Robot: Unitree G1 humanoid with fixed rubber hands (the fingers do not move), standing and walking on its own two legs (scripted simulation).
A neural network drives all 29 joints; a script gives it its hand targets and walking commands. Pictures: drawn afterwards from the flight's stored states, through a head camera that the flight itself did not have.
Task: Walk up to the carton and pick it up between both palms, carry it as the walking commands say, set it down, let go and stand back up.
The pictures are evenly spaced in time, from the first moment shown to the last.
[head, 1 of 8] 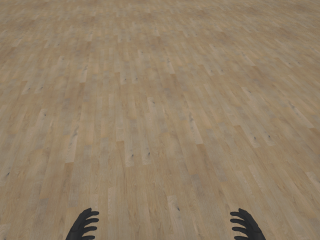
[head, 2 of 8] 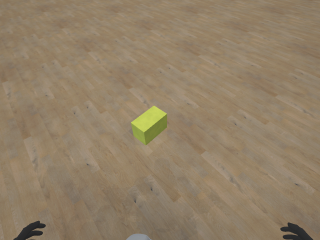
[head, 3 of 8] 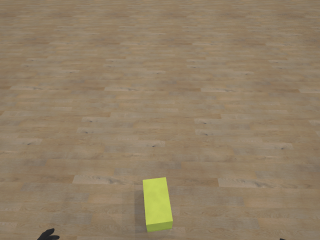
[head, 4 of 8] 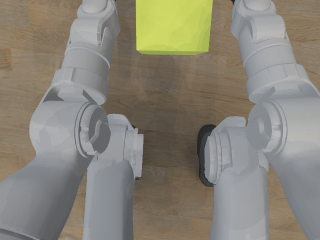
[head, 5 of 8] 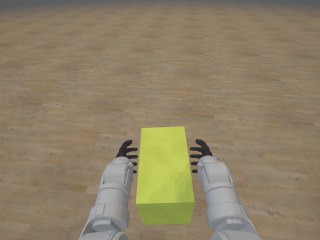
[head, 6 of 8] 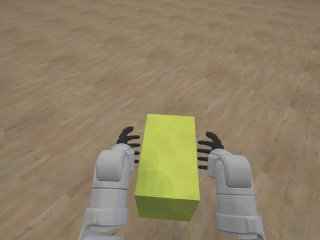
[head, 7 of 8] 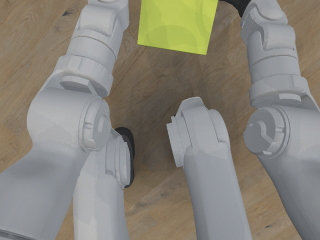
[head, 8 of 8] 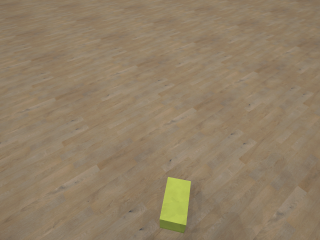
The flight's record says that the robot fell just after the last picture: no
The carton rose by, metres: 0.71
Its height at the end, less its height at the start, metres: +0.00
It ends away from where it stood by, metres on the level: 1.85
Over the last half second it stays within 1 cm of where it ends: yes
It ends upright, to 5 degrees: yes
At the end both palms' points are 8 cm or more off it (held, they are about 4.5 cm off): yes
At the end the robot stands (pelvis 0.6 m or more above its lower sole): yes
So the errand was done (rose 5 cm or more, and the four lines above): yes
